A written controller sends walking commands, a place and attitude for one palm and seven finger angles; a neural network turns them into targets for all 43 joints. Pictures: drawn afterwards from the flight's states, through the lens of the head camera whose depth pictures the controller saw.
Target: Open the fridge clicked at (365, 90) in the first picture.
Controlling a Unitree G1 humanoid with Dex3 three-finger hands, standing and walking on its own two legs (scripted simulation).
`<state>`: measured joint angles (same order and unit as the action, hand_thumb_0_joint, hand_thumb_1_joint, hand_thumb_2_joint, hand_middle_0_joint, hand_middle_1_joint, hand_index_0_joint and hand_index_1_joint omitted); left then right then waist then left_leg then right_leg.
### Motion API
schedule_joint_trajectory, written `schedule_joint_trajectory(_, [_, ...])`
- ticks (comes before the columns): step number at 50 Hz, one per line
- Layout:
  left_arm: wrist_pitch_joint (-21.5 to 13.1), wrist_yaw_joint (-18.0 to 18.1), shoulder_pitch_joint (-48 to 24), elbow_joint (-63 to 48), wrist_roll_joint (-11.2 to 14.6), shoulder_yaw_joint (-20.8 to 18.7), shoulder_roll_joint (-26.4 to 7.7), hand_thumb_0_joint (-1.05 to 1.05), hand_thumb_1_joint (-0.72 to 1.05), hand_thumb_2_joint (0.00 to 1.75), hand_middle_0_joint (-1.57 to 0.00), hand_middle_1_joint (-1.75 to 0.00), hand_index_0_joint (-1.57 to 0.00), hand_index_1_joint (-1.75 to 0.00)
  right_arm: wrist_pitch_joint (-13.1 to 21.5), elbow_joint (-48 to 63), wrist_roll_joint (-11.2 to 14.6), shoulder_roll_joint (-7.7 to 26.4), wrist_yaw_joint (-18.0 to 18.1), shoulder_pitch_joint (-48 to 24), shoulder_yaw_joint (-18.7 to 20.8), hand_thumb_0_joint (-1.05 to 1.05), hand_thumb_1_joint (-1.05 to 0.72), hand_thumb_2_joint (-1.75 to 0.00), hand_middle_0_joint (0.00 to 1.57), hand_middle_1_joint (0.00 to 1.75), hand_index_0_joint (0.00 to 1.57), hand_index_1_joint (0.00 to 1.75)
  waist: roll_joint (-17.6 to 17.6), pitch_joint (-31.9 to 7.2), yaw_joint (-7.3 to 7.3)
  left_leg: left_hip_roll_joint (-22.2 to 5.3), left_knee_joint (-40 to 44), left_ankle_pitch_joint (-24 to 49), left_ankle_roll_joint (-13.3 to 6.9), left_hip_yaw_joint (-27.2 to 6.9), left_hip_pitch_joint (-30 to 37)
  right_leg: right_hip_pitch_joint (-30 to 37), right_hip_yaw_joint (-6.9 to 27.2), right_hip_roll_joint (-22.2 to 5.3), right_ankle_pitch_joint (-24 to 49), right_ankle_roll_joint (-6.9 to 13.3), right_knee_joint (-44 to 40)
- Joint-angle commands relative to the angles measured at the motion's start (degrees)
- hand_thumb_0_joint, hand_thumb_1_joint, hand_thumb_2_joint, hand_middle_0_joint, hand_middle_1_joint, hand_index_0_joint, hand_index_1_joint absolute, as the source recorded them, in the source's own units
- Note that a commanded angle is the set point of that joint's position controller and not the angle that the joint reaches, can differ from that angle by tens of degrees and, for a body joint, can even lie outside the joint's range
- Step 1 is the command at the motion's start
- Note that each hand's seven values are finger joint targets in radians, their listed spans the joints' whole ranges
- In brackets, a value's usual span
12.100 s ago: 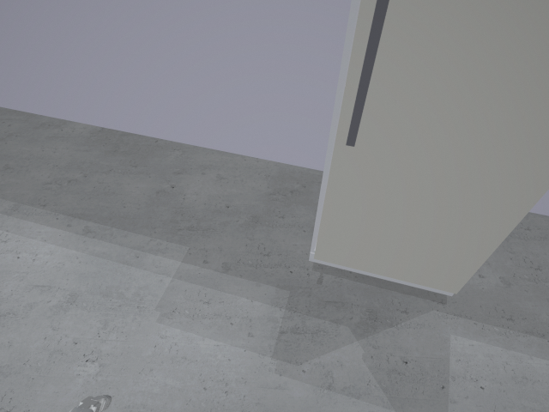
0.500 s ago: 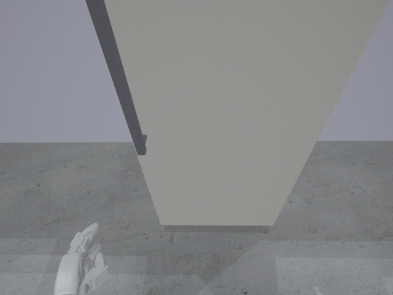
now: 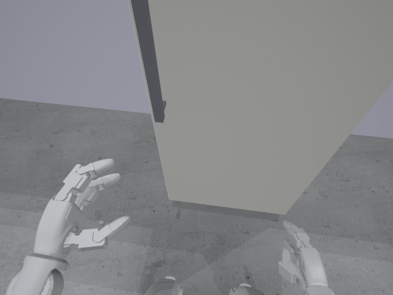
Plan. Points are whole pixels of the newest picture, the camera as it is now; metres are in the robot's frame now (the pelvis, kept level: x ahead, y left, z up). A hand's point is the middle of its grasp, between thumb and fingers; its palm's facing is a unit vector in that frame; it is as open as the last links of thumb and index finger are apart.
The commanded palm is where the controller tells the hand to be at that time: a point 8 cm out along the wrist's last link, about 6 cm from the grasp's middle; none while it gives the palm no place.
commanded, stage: raise the hand to about handle height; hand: left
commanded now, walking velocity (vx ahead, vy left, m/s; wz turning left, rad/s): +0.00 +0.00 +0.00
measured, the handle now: (146, 18) +0.54 +0.16 +0.26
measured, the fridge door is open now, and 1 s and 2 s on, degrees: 0 0 0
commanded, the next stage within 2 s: move the hooked fingers beside the handle in 1.40 s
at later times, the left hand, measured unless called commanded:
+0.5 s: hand (60, 173) +0.26 +0.24 +0.16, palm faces +0.08 -0.99 -0.10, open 13.2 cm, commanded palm +0.23 +0.29 +0.18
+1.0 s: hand (25, 109) +0.31 +0.28 +0.24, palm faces +0.09 -0.99 -0.08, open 14.0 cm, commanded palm +0.27 +0.32 +0.24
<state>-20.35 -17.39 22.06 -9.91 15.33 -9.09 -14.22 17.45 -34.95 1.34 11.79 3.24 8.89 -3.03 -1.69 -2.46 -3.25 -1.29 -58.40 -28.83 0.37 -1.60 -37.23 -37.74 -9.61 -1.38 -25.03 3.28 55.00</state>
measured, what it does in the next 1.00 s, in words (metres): rises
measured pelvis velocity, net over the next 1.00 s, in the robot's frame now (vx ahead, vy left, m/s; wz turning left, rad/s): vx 0.02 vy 0.01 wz -0.03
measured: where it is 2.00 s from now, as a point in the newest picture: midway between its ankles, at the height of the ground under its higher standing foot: outside the picture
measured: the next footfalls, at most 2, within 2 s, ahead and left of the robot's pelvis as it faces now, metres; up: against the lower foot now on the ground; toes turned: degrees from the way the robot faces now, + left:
none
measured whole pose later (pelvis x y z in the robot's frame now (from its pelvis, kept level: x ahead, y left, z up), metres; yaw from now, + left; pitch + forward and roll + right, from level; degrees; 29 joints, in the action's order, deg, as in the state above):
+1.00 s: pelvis +0.02 +0.01 +0.06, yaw -2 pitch -3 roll -1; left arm 12.3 -21.6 -8.0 6.6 18.9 -25.3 -28.3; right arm 12.6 -37.7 5.2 15.6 7.5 10.2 -4.4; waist -2.1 -0.1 -3.5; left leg -0.7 -29.5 -17.4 -0.3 1.2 -9.2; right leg -11.3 -6.9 -0.1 -13.8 2.1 27.8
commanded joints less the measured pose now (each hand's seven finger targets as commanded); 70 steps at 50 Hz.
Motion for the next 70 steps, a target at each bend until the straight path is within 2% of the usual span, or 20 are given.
schedule_joint_trajectory(1, [10.5,0.2,6.0,-6.1,2.3,-12.7,-12.2,0.0,0.06,0.54,-0.26,-0.84,-0.26,-0.84,1.5,10.7,1.4,9.0,2.5,-1.9,4.9,0.0,-0.9,-0.9,0.2,0.3,0.2,0.3,2.8,-15.1,-0.79,2.1,14.9,15.2,-1.2,-0.6,6.3,18.3,10.0,-0.9,8.7,-3.1,-14.9])
schedule_joint_trajectory(5, [10.9,5.6,2.2,-11.6,6.3,-17.4,-11.4,0.0,-0.03,0.5,-0.27,-0.9,-0.27,-0.9,2.1,10.3,1.0,7.6,2.8,-3.2,4.1,0.0,-0.9,-0.9,0.2,0.3,0.2,0.3,3.8,-11.9,-1.65,1.4,17.9,19.2,-0.4,-1.0,8.4,20.5,7.3,0.0,14.1,-2.9,-15.7])
schedule_joint_trajectory(9, [4.3,6.6,-2.6,-14.7,4.6,-10.6,-8.6,0.0,-0.13,0.46,-0.27,-0.96,-0.27,-0.96,4.6,7.8,0.5,9.3,1.6,-0.2,4.1,0.0,-0.9,-0.9,0.2,0.3,0.2,0.3,-0.3,-7.0,1.82,0.9,19.5,18.9,-0.2,-1.0,11.4,16.4,6.4,0.9,13.7,-2.8,-16.1])
schedule_joint_trajectory(11, [3.6,5.5,-4.3,-13.3,3.3,-8.4,-9.0,0.0,-0.17,0.44,-0.28,-0.99,-0.28,-0.99,5.5,6.9,0.6,10.1,1.6,0.4,4.3,0.0,-0.9,-0.9,0.2,0.3,0.2,0.3,-1.9,-5.5,2.77,0.9,19.9,17.6,-0.5,-0.8,12.3,16.1,7.0,0.8,12.4,-2.7,-17.1])
schedule_joint_trajectory(16, [7.9,2.2,-8.8,-9.3,3.3,-12.2,-14.9,0.0,-0.29,0.39,-0.29,-1.07,-0.29,-1.07,5.5,6.6,1.8,11.5,3.3,-0.4,4.4,0.0,-0.9,-0.9,0.2,0.3,0.2,0.3,0.2,-4.4,2.13,1.4,22.5,12.6,-0.9,-0.7,13.1,18.5,9.1,-0.1,4.5,-3.0,-22.1])
schedule_joint_trajectory(20, [10.3,3.0,-15.5,-10.6,5.0,-18.3,-19.4,0.0,-0.38,0.35,-0.29,-1.12,-0.29,-1.12,5.0,6.0,1.8,11.2,4.3,-1.7,4.0,0.0,-0.9,-0.9,0.2,0.3,0.2,0.3,-2.7,-7.6,0.19,1.5,24.9,16.8,-0.9,-0.8,17.4,23.7,8.0,0.2,9.8,-2.5,-23.0])
schedule_joint_trajectory(25, [12.3,2.3,-20.0,-8.3,5.8,-17.7,-18.2,0.0,-0.5,0.3,-0.3,-1.2,-0.3,-1.2,5.2,4.9,1.8,10.8,4.2,-1.9,3.2,0.0,-0.9,-0.9,0.2,0.3,0.2,0.3,-4.2,-7.2,0.15,1.4,27.1,24.1,-0.6,-0.5,21.7,27.4,6.6,0.8,20.6,-2.3,-24.0])
schedule_joint_trajectory(30, [20.3,-1.4,-25.1,-0.5,5.2,-16.3,-19.5,0.0,-0.5,0.3,-0.3,-1.2,-0.3,-1.2,3.5,4.9,2.8,11.4,4.6,-3.2,2.6,0.0,-0.9,-0.9,0.2,0.3,0.2,0.3,-2.3,-1.7,0.35,1.2,29.5,22.5,-1.1,0.0,22.2,27.4,7.2,0.8,20.0,-2.6,-27.1])
schedule_joint_trajectory(34, [24.6,-2.4,-33.5,-1.8,5.4,-19.1,-23.4,0.0,-0.5,0.3,-0.3,-1.2,-0.3,-1.2,1.8,6.1,3.0,11.1,5.0,-4.3,2.1,0.0,-0.9,-0.9,0.2,0.3,0.2,0.3,0.7,-5.6,0.28,1.2,30.9,23.8,-1.4,-0.4,24.7,29.8,6.9,0.8,20.9,-2.9,-28.2])
schedule_joint_trajectory(40, [23.6,-2.2,-41.9,-2.3,5.6,-22.5,-27.4,0.0,-0.5,0.3,-0.3,-1.2,-0.3,-1.2,0.9,5.7,2.7,10.8,4.9,-5.3,1.6,0.0,-0.9,-0.9,0.2,0.3,0.2,0.3,-2.9,-9.9,-0.14,1.3,31.5,27.7,-1.3,-0.2,28.3,33.1,7.4,0.8,25.3,-2.3,-28.8])
schedule_joint_trajectory(44, [27.1,-3.3,-44.6,3.9,4.6,-20.6,-27.1,0.0,-0.5,0.3,-0.3,-1.2,-0.3,-1.2,-0.4,5.5,3.4,10.9,5.0,-5.5,1.4,0.0,-0.9,-0.9,0.2,0.3,0.2,0.3,-4.0,-5.3,0.39,1.3,33.3,25.0,-1.2,-0.3,27.2,31.3,7.3,0.7,22.6,-2.2,-30.5])
schedule_joint_trajectory(47, [31.3,-4.5,-41.4,10.1,4.4,-18.6,-25.2,0.0,-0.5,0.3,-0.3,-1.2,-0.3,-1.2,-1.7,6.1,4.0,11.1,4.7,-5.6,1.5,0.0,-0.9,-0.9,0.2,0.3,0.2,0.3,-0.2,-1.7,0.37,1.1,33.5,21.9,-1.2,-0.2,24.3,30.3,8.5,0.0,18.7,-2.4,-31.7])
schedule_joint_trajectory(49, [33.1,-5.2,-40.1,9.9,4.6,-18.2,-24.8,0.0,-0.5,0.3,-0.3,-1.2,-0.3,-1.2,-2.4,7.1,4.2,11.5,4.4,-5.9,1.7,0.0,-0.9,-0.9,0.2,0.3,0.2,0.3,0.6,-2.9,0.2,1.1,33.5,21.7,-1.2,-0.4,24.6,30.2,8.3,0.0,18.1,-2.4,-31.5])
schedule_joint_trajectory(53, [31.2,-4.2,-43.0,1.8,5.6,-22.6,-28.4,0.0,-0.5,0.3,-0.3,-1.2,-0.3,-1.2,-2.7,8.9,3.8,11.3,4.0,-6.8,2.2,0.0,-0.9,-0.9,0.2,0.3,0.2,0.3,0.8,-10.6,-0.63,1.1,32.4,24.6,-1.2,-0.1,26.9,33.4,9.1,-0.1,20.6,-2.4,-30.3])
schedule_joint_trajectory(56, [26.8,-1.7,-45.9,-5.7,5.1,-25.0,-30.5,0.0,-0.5,0.3,-0.3,-1.2,-0.3,-1.2,-1.8,8.9,3.0,10.7,4.1,-7.0,2.0,0.0,-0.9,-0.9,0.2,0.3,0.2,0.3,-4.1,-13.3,-1.11,1.1,32.9,27.6,-1.1,-0.2,29.3,35.0,8.3,0.5,23.5,-1.8,-29.4])
schedule_joint_trajectory(60, [25.6,0.2,-43.5,-2.6,3.9,-24.3,-29.0,0.0,-0.5,0.3,-0.3,-1.2,-0.3,-1.2,-1.7,7.0,2.9,11.1,4.3,-5.5,2.2,0.0,-0.9,-0.9,0.2,0.3,0.2,0.3,-5.8,-8.1,-0.45,1.0,33.7,26.4,-1.0,0.5,28.5,32.9,7.5,1.0,22.5,-1.6,-30.2])
schedule_joint_trajectory(61, [26.5,0.0,-43.7,-1.5,3.4,-22.6,-27.4,0.0,-0.5,0.3,-0.3,-1.2,-0.3,-1.2,-1.8,7.0,3.1,10.8,4.4,-5.8,2.1,0.0,-0.9,-0.9,0.2,0.3,0.2,0.3,-7.3,-6.5,-0.15,1.0,34.3,25.7,-1.0,0.6,28.3,32.1,7.5,0.9,22.0,-1.6,-30.6])
schedule_joint_trajectory(64, [30.3,-1.1,-42.0,3.8,3.1,-19.5,-25.0,0.0,-0.5,0.3,-0.3,-1.2,-0.3,-1.2,-2.4,6.7,3.7,11.1,4.7,-5.6,2.0,0.0,-0.9,-0.9,0.2,0.3,0.2,0.3,-5.0,-2.2,0.55,1.0,35.0,22.0,-1.0,0.3,26.6,29.8,7.3,1.0,18.1,-1.9,-31.9])
schedule_joint_trajectory(67, [32.1,-2.3,-43.1,3.6,3.5,-18.9,-25.3,0.0,-0.5,0.3,-0.3,-1.2,-0.3,-1.2,-2.7,7.3,4.0,11.3,4.9,-5.9,2.1,0.0,-0.9,-0.9,0.2,0.3,0.2,0.3,-1.2,-4.0,0.74,0.9,34.7,21.7,-1.3,0.1,27.2,30.4,7.5,1.0,17.4,-2.3,-32.1])
schedule_joint_trajectory(70, [30.9,-2.6,-45.1,0.4,4.2,-21.1,-27.7,0.0,-0.5,0.3,-0.3,-1.2,-0.3,-1.2,-2.6,7.6,3.6,11.4,4.9,-6.4,2.2,0.0,-0.9,-0.9,0.2,0.3,0.2,0.3,-1.6,-7.6,0.41,0.9,33.9,24.1,-1.4,0.1,29.0,32.0,7.9,1.0,19.9,-2.1,-31.5])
